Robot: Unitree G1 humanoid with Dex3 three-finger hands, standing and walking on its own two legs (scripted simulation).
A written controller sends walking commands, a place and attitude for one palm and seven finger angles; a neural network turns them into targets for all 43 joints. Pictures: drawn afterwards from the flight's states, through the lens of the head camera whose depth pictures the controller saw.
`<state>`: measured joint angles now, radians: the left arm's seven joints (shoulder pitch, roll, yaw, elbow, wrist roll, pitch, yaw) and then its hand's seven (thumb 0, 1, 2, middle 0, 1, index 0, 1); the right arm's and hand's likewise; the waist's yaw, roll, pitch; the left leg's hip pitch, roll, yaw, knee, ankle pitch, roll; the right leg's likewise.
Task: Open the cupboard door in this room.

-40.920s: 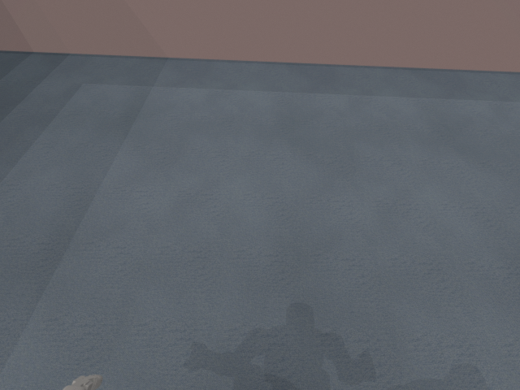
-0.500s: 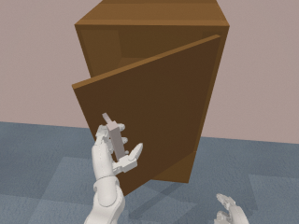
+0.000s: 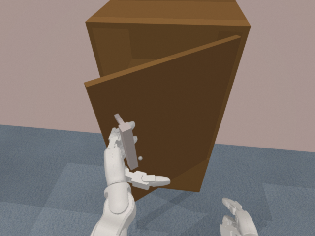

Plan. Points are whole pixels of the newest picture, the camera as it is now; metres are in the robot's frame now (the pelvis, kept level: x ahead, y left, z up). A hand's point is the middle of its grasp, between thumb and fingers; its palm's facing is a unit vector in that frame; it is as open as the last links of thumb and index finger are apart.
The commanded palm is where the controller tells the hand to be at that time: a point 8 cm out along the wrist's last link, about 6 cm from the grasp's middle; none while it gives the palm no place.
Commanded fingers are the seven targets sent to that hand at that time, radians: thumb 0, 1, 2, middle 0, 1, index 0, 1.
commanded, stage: slide the hand sideways off the handle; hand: left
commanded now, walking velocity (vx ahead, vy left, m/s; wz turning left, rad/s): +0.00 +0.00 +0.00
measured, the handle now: (125, 142) +0.32 +0.10 +0.10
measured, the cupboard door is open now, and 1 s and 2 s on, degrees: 39 40 40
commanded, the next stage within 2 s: draw the hand back to the body in 1.28 s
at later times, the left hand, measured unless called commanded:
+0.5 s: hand (138, 176) +0.23 +0.06 +0.10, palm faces -0.16 -0.99 +0.00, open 16.2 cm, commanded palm +0.21 +0.13 +0.10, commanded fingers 0.00 -0.50 0.30 -0.15 -0.30 -0.15 -0.30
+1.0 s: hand (109, 190) +0.20 +0.12 +0.09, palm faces -0.08 -1.00 -0.04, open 16.3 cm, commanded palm +0.17 +0.18 +0.10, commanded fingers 0.00 -0.50 0.30 -0.15 -0.30 -0.15 -0.30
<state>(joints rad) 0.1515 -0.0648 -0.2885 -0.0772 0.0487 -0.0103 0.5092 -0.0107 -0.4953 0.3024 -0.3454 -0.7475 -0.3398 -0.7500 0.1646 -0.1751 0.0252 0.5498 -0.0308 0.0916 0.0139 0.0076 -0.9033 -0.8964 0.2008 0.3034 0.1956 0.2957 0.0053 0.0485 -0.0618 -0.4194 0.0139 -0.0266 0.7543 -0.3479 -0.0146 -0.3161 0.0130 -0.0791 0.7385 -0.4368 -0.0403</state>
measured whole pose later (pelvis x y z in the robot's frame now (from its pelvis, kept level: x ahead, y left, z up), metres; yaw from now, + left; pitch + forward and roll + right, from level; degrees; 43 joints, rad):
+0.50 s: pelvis -0.01 +0.01 +0.00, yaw -2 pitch +1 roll +0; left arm 0.25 0.08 -0.23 -0.15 -0.07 -0.11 0.06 -0.01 -0.50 0.30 -0.20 -0.33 -0.18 -0.33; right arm 0.24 -0.20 0.05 0.48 0.01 -0.01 0.00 0.01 -0.90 -0.90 0.20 0.30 0.20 0.30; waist -0.01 0.04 -0.05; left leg -0.45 0.01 0.01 0.77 -0.34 0.00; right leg -0.37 0.00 -0.04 0.77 -0.43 -0.02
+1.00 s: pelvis +0.00 +0.00 -0.01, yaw -1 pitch +4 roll +0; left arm 0.53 0.18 -0.05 -0.33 -0.18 -0.18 -0.11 -0.01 -0.50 0.30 -0.19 -0.31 -0.16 -0.31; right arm 0.27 -0.23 0.02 0.45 0.03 -0.09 -0.02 0.01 -0.90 -0.90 0.20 0.30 0.20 0.30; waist 0.00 0.05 -0.09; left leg -0.53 0.02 -0.02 0.84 -0.39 -0.01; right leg -0.43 0.02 -0.07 0.83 -0.48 -0.04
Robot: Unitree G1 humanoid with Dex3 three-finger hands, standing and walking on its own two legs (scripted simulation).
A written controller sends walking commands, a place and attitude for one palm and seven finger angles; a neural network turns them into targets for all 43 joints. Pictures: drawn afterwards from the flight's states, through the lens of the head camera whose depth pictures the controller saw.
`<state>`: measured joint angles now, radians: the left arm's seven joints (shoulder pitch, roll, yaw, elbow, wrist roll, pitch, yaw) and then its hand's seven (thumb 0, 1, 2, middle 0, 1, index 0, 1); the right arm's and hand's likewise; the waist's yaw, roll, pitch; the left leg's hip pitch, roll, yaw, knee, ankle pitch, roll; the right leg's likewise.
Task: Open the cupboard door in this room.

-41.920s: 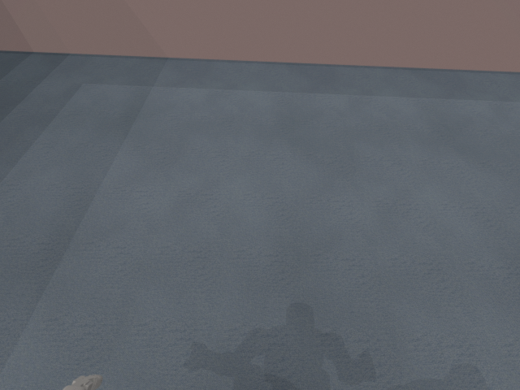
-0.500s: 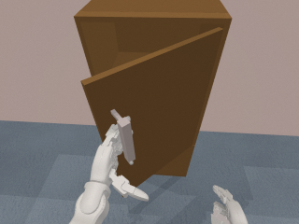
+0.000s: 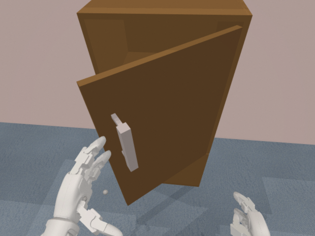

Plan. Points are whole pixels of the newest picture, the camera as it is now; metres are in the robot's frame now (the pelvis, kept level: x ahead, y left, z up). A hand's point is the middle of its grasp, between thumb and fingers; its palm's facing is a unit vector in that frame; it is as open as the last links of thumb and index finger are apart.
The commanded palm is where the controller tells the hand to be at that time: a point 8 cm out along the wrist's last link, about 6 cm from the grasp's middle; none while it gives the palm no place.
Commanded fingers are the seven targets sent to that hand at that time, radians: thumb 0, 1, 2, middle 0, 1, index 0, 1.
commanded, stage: slide the hand sideways off the handle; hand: left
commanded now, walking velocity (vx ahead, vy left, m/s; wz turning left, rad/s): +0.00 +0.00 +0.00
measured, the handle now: (124, 143) +0.31 +0.10 +0.11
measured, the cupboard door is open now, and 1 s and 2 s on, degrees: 40 40 40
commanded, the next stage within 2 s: draw the hand back to the body in 0.28 s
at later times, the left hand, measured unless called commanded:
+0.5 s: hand (86, 201) +0.17 +0.15 +0.10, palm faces -0.08 -1.00 -0.04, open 16.3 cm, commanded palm +0.14 +0.22 +0.12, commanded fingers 0.00 -0.50 0.30 -0.15 -0.30 -0.15 -0.30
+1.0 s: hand (46, 192) +0.17 +0.21 +0.14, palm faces +0.15 -0.96 -0.24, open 15.6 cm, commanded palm +0.13 +0.27 +0.16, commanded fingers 0.00 -0.08 0.48 -0.17 -0.30 -0.17 -0.30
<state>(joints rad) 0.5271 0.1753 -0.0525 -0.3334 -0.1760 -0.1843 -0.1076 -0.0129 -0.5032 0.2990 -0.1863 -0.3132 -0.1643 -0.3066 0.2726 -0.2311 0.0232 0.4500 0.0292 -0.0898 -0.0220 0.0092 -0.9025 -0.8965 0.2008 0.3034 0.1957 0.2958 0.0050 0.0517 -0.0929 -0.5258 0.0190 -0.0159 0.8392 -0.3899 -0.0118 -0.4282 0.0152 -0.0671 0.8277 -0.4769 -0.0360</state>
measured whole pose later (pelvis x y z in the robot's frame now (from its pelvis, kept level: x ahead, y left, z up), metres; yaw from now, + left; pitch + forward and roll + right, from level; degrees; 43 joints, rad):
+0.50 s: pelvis -0.01 +0.01 -0.01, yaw +0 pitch +5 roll -2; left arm 0.58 0.22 0.02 -0.39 -0.23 -0.18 -0.19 -0.01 -0.50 0.30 -0.16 -0.30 -0.15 -0.30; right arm 0.27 -0.22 0.03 0.44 0.05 -0.13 -0.04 0.01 -0.90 -0.90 0.20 0.30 0.20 0.30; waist 0.02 0.06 -0.11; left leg -0.58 0.01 -0.03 0.90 -0.41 0.00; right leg -0.47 0.01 -0.08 0.87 -0.49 -0.02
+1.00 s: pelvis -0.01 +0.02 +0.01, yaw +0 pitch +0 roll -2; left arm 0.57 0.30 0.14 -0.48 -0.15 -0.04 -0.02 -0.01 -0.37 0.36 -0.16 -0.30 -0.16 -0.30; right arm 0.26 -0.22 0.05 0.51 0.04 -0.15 -0.10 0.01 -0.90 -0.90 0.20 0.30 0.20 0.30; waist 0.04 0.06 -0.07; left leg -0.41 0.02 -0.02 0.75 -0.34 0.01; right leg -0.29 0.02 -0.06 0.68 -0.40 -0.01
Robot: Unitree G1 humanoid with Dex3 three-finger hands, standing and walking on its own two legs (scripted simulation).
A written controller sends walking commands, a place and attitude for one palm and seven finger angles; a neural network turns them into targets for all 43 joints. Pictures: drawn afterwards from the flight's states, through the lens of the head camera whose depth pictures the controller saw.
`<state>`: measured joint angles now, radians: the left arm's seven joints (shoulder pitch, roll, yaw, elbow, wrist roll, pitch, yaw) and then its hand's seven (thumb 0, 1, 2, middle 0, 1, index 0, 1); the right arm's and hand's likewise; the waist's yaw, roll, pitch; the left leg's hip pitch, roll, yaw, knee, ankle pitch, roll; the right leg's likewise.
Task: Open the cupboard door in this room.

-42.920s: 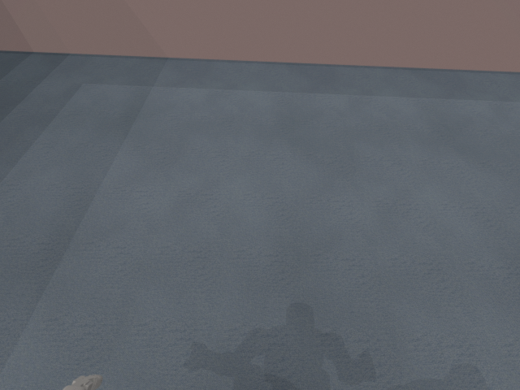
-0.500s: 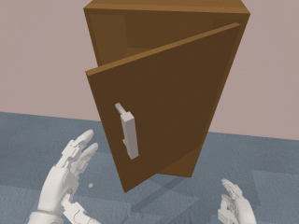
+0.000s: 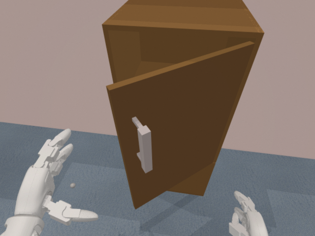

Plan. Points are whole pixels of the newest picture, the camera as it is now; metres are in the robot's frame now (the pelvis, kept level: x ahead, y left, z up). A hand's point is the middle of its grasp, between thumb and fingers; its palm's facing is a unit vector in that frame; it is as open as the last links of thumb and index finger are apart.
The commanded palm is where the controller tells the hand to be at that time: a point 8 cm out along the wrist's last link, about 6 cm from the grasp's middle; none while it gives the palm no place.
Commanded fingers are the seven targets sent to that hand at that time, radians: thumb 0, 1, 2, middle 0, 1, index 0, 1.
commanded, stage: draw the hand back to the body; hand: left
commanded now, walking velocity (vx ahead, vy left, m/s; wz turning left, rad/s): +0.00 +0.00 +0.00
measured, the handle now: (141, 145) +0.31 +0.08 +0.10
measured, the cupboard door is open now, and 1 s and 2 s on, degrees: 40 40 40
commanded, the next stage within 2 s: step back with the hand held close in 0.96 s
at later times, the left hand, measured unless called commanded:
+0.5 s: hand (47, 153) +0.22 +0.25 +0.17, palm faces +0.39 -0.83 -0.39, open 10.1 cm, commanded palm +0.17 +0.30 +0.19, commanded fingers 0.00 0.80 0.86 -0.20 -0.30 -0.20 -0.30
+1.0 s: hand (49, 149) +0.23 +0.24 +0.18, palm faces +0.42 -0.82 -0.39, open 7.4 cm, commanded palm +0.18 +0.28 +0.19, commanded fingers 0.00 0.90 0.90 -0.20 -0.30 -0.20 -0.30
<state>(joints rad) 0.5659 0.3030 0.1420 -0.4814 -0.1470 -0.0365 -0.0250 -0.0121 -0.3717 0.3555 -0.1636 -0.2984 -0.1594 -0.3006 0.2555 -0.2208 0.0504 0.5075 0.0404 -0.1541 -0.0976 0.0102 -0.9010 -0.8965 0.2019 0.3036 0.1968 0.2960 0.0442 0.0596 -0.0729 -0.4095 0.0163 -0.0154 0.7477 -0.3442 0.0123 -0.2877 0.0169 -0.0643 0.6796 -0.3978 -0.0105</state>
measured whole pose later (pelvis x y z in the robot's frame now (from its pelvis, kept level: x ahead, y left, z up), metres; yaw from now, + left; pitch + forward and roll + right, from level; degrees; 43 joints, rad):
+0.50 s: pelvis +0.03 +0.00 +0.02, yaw -1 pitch -3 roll +0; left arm 0.50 0.34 0.28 -0.42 -0.06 -0.06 0.12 0.00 0.45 0.71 -0.20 -0.30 -0.19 -0.30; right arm 0.20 -0.22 0.03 0.61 0.01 -0.10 -0.07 0.01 -0.90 -0.90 0.20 0.30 0.20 0.30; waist 0.07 0.05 0.00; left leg -0.16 -0.01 0.03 0.46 -0.25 0.02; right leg -0.07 -0.01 -0.02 0.42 -0.30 0.00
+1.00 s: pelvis +0.03 -0.01 +0.03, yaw -2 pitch -3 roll +0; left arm 0.47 0.34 0.32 -0.38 -0.07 -0.07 0.11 0.01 0.88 0.90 -0.21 -0.30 -0.21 -0.30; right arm 0.20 -0.23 0.01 0.63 0.01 -0.07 -0.07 0.01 -0.90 -0.90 0.20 0.30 0.20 0.30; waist 0.06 0.06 0.00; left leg -0.14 0.02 0.02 0.43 -0.24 0.00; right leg -0.04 0.02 -0.03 0.39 -0.29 -0.02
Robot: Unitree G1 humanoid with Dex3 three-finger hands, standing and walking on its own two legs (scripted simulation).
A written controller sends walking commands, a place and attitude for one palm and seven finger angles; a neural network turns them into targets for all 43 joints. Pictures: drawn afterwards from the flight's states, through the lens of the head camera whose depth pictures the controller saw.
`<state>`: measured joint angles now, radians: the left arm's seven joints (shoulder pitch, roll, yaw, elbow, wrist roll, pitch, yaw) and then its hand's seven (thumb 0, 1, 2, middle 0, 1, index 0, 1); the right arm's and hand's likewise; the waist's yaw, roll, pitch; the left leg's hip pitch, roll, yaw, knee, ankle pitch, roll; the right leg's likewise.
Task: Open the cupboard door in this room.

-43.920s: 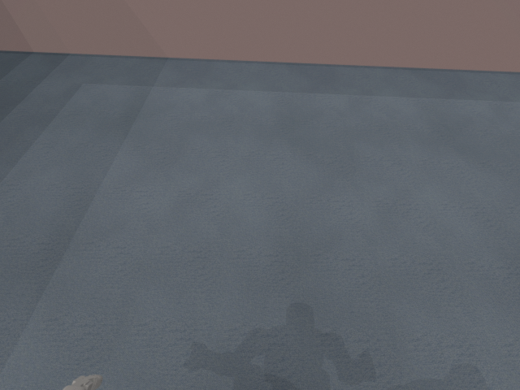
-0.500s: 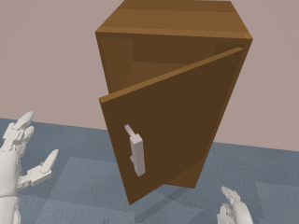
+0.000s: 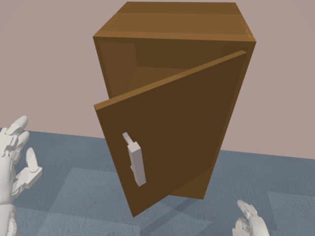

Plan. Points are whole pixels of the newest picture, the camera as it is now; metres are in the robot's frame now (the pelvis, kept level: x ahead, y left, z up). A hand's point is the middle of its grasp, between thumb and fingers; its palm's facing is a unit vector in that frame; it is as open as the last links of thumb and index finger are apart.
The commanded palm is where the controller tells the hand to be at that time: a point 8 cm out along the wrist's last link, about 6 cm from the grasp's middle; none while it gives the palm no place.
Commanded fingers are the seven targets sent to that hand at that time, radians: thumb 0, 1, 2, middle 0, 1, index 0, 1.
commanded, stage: step back with the hand held close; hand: left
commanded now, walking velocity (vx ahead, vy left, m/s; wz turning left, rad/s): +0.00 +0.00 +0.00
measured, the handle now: (133, 160) +0.28 +0.10 +0.07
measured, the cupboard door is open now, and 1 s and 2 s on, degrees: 40 40 40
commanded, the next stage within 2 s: stop stepping back and stand still in 1.12 s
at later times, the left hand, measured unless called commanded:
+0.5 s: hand (22, 187) +0.15 +0.27 +0.15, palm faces +0.34 -0.80 -0.49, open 7.4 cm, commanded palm +0.09 +0.32 +0.17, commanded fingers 0.00 0.90 0.90 -0.20 -0.30 -0.20 -0.30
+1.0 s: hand out of the picture +0.05 +0.32 +0.16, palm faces +0.47 -0.78 -0.41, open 7.4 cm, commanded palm -0.02 +0.36 +0.17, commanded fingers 0.00 0.90 0.90 -0.20 -0.30 -0.20 -0.30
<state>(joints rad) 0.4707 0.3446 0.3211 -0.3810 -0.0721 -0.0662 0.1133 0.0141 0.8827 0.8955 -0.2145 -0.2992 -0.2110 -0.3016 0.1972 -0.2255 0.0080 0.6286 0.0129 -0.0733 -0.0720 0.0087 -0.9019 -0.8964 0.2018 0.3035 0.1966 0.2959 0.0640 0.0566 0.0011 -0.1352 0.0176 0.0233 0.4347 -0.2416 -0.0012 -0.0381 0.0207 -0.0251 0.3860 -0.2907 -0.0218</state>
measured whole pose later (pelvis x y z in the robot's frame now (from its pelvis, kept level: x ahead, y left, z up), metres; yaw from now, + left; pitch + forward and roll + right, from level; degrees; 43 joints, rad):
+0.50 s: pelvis -0.06 +0.02 +0.00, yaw -2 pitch -1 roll -1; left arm 0.56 0.43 0.39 -0.48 -0.06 -0.13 0.13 0.01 0.89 0.90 -0.22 -0.30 -0.21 -0.30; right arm 0.18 -0.23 -0.02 0.54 0.03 0.02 -0.08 0.01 -0.90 -0.90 0.20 0.30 0.20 0.30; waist 0.00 0.02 0.03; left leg -0.29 0.03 0.06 0.48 -0.18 0.02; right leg -0.21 0.02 0.01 0.44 -0.22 0.00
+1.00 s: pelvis -0.15 +0.05 -0.02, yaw +1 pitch -1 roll -2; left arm 0.49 0.39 0.41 -0.54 -0.02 -0.21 0.17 0.01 0.88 0.90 -0.22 -0.30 -0.21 -0.30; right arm 0.20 -0.21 -0.01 0.62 0.00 -0.07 -0.06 0.01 -0.90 -0.90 0.20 0.30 0.20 0.30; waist 0.01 -0.01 0.04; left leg -0.42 -0.03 0.00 0.64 -0.19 0.05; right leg -0.39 0.02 0.05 0.62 -0.24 0.03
